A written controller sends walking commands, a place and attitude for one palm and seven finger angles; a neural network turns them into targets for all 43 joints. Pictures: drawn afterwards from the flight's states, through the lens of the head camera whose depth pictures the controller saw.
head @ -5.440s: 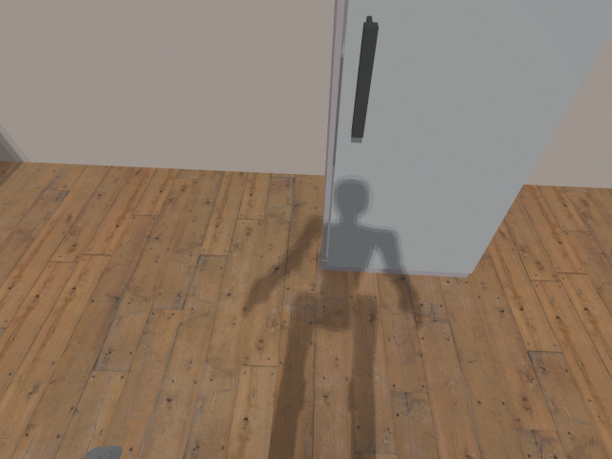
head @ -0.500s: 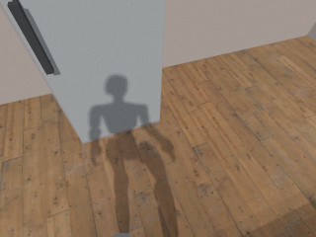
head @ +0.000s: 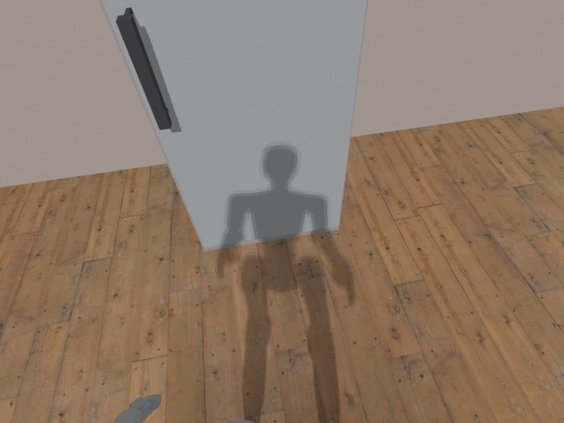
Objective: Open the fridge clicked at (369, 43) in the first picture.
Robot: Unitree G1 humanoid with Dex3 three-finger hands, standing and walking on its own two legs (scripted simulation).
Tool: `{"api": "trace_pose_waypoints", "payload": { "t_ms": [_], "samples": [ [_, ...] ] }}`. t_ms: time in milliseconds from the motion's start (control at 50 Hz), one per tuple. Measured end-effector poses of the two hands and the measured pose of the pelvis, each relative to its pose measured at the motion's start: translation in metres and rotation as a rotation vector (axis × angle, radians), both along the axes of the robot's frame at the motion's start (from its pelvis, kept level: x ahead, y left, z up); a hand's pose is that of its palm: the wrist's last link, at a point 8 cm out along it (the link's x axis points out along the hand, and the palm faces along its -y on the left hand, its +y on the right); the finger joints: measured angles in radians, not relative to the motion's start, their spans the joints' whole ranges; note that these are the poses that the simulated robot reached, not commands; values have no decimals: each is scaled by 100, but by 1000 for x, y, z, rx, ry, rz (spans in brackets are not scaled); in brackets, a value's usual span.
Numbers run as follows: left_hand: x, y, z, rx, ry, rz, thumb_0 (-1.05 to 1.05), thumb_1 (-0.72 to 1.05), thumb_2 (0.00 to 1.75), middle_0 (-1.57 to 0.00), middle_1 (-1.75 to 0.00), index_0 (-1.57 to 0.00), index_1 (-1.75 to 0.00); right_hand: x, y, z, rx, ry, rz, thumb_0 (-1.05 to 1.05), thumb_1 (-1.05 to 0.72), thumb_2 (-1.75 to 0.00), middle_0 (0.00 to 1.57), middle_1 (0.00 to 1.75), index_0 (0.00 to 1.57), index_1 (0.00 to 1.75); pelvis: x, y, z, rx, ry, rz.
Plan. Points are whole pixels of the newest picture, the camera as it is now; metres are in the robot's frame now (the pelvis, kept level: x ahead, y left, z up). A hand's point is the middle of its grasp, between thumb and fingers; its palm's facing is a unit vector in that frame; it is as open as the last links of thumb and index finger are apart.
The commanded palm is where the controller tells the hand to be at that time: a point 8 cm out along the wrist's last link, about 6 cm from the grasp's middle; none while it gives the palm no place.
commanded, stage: turn to face it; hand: left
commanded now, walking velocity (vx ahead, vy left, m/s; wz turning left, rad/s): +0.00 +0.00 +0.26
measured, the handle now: (148, 73) +0.79 +0.33 +0.09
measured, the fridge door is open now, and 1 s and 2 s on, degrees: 0 0 0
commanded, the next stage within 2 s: take the last steps up to it in 0.08 s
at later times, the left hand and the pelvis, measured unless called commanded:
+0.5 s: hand out of the picture -0.07 +0.23 -0.18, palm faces +0.20 -0.96 -0.17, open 7.4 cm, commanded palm none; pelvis +0.01 +0.05 +0.01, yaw +7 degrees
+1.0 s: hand (180, 344) +0.28 +0.22 -0.16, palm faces +0.11 -0.98 -0.17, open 7.4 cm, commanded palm none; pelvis +0.17 +0.03 -0.01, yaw +7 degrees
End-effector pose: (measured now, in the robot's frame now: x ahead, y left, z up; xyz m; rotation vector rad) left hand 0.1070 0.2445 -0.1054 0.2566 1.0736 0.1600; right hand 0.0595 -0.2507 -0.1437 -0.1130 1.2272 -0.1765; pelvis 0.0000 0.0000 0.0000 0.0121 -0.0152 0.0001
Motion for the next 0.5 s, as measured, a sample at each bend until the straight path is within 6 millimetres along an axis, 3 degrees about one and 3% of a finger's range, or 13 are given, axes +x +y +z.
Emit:
{"api": "trace_pose_waypoints", "payload": {
  "t_ms": [120,240,420,500],
  "samples": [
    [-43,-13,5,-11,54,79,0,90,90,-20,-30,-20,-30,-2,-10,4,9,44,45,1,-91,-90,20,29,20,30,-4,-8,9,19,-11,55],
    [-92,-11,-4,-41,131,163,0,90,90,-20,-30,-20,-30,2,-4,11,-11,85,109,1,-91,-90,20,29,20,30,-8,-6,13,22,-6,98],
    [-181,18,-38,-127,312,301,0,90,90,-20,-30,-20,-30,39,47,25,-64,-4,227,1,-91,-90,19,29,20,30,-4,30,3,-27,6,138],
    [-187,31,-40,-153,393,292,1,91,90,-20,-30,-20,-30,33,71,33,-66,-24,207,1,-91,-90,20,29,20,30,6,46,9,-37,-8,129]
  ]
}}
